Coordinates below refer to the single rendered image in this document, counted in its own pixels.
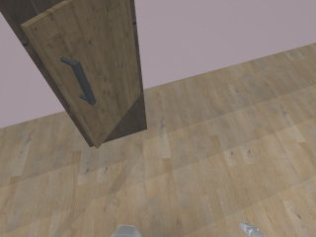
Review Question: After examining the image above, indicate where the right robot hand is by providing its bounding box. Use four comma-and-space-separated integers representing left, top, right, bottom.
239, 221, 266, 237

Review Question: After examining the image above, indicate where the robot left thigh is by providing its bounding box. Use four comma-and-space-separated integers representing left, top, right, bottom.
111, 226, 142, 237

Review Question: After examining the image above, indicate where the cupboard door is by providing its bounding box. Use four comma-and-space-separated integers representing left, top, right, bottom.
20, 0, 141, 149

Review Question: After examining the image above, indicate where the handle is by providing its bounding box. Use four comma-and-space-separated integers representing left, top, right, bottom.
60, 56, 97, 106

